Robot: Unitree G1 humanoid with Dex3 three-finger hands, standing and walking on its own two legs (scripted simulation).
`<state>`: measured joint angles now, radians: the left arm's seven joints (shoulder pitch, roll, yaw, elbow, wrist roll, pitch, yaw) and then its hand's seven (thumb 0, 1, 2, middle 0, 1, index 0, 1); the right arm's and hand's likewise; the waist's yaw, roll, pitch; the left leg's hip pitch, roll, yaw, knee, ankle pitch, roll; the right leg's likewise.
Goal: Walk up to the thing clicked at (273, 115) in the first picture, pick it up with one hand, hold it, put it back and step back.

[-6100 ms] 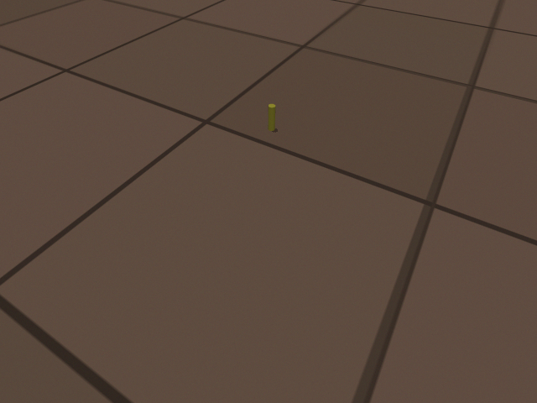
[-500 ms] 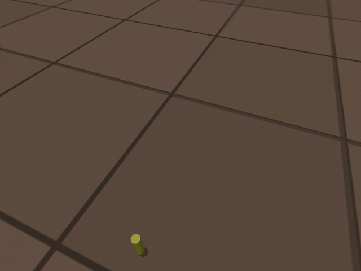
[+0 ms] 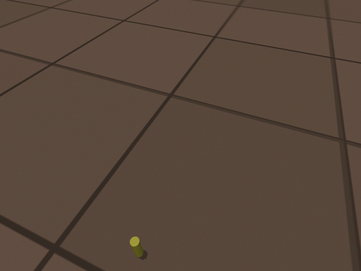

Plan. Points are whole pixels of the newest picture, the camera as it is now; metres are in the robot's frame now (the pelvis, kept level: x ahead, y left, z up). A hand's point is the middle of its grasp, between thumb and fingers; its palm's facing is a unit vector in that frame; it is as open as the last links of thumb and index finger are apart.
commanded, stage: stand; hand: left
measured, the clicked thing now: (137, 247) +0.41 +0.21 -0.70
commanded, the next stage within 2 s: none
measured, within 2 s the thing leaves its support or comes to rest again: neither
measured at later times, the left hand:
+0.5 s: hand out of the picture +0.08 +0.25 -0.15, palm faces -0.01 -0.94 -0.35, open 7.3 cm
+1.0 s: hand out of the picture +0.08 +0.25 -0.15, palm faces -0.01 -0.94 -0.35, open 7.3 cm
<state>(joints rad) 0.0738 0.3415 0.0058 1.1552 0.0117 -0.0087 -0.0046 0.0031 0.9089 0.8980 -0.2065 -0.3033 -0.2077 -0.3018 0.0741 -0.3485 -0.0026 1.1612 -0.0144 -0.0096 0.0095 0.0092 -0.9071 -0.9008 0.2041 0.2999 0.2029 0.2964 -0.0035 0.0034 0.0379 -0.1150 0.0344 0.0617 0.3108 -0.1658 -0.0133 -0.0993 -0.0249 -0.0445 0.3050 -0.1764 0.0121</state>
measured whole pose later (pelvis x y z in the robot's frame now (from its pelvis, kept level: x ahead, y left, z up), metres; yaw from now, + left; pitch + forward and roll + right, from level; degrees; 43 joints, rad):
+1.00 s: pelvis +0.01 -0.01 +0.00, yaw +1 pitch -2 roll +0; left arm 0.11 0.35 0.00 1.14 0.01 -0.01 0.00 0.00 0.91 0.90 -0.21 -0.30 -0.21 -0.30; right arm 0.10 -0.35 0.01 1.15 -0.01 0.00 0.01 0.01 -0.91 -0.90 0.20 0.30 0.20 0.30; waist 0.00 0.01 0.03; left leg -0.10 0.04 0.04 0.30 -0.16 -0.03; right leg -0.08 -0.02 -0.06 0.30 -0.19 0.00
